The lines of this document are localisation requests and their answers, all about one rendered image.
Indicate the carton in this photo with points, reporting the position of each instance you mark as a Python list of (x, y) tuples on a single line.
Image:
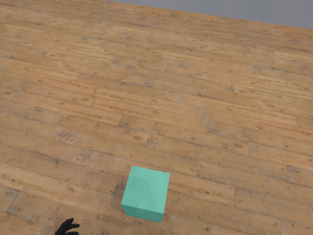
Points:
[(145, 193)]

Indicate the left robot hand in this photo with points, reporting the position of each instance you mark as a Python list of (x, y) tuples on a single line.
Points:
[(67, 225)]

